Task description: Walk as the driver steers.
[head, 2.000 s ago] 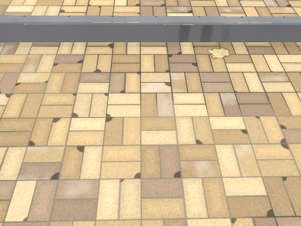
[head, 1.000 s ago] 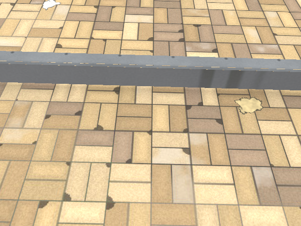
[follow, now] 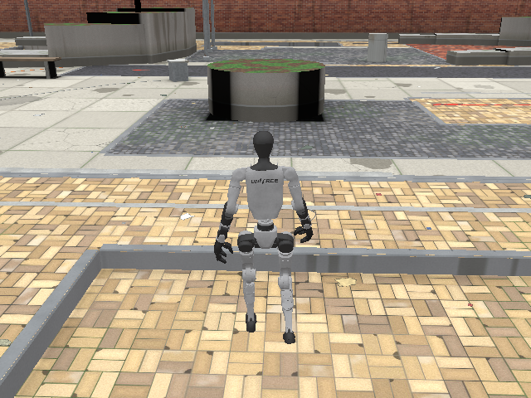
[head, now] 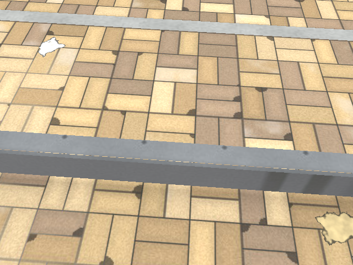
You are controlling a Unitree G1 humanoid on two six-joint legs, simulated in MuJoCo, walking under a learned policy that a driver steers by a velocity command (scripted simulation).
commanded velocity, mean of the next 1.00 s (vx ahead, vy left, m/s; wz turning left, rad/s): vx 0.50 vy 0.00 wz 0.00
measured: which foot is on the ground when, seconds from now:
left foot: down 0.00-0.44, up 0.46-0.90, down 0.92-1.00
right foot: up 0.00-0.40, down 0.42-0.90, up 0.92-1.00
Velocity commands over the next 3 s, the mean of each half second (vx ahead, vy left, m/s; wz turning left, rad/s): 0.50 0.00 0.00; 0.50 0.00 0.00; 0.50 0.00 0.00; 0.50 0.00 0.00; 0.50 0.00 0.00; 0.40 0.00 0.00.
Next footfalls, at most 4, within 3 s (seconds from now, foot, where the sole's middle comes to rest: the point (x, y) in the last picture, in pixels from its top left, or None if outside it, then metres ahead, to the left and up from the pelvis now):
0.42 right None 0.36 -0.12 -0.76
0.92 left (170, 226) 0.60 0.06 -0.76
1.46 right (219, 134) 0.94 -0.13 -0.60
2.02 left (182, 69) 1.33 0.03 -0.60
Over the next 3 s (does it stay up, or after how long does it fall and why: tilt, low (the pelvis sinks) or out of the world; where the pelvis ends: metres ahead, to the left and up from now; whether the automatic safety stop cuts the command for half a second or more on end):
stays up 1.68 -0.10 0.16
